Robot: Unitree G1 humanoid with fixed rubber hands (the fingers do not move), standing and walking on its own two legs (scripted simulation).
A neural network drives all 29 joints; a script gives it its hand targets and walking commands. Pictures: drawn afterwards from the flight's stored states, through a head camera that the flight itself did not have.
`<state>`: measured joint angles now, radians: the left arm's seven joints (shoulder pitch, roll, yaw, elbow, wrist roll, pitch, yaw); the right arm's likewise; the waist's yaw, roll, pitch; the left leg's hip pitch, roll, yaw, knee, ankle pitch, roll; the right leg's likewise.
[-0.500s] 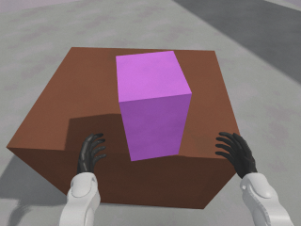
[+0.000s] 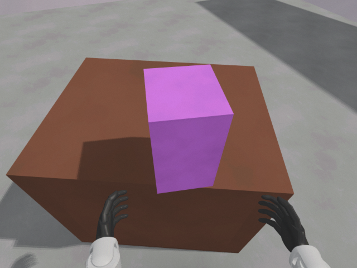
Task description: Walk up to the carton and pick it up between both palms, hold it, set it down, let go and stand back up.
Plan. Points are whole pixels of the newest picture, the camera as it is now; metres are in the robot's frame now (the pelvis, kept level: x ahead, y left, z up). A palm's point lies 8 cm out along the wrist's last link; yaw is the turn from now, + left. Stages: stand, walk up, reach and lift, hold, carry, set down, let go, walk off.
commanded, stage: set down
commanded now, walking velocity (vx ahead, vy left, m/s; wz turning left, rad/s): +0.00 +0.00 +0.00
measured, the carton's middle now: (181, 133) +0.43 +0.04 +0.06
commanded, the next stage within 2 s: let go in 1.00 s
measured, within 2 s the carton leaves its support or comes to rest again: neither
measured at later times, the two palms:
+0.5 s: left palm (89, 247) +0.17 +0.23 -0.05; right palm (279, 252) +0.18 -0.19 -0.05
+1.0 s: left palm (78, 259) +0.15 +0.26 -0.09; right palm (271, 265) +0.16 -0.18 -0.08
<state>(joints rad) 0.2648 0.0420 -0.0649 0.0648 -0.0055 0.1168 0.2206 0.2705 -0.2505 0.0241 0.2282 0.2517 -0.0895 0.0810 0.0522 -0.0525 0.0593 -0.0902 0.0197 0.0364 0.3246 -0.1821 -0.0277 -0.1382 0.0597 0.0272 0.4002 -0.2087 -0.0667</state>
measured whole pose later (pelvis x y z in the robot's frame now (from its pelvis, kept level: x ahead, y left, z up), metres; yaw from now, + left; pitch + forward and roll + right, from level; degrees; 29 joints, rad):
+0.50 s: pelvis +0.02 +0.03 +0.00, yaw +0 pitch -2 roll +0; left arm 0.32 0.12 -0.05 0.27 -0.01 0.06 0.14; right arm 0.28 -0.22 0.00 0.48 0.14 -0.15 0.11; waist 0.05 -0.03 0.03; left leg -0.08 0.01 0.04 0.33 -0.21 0.00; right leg -0.09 0.05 0.03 0.32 -0.19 -0.03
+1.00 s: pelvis +0.02 +0.03 +0.00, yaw +1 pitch -3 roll +0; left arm 0.25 0.18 -0.01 0.49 0.00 0.09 0.06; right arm 0.22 -0.17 -0.01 0.71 0.01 -0.20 0.05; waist 0.03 -0.02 0.07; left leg -0.07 0.00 0.04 0.37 -0.24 0.01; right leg -0.07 0.04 0.02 0.34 -0.21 -0.02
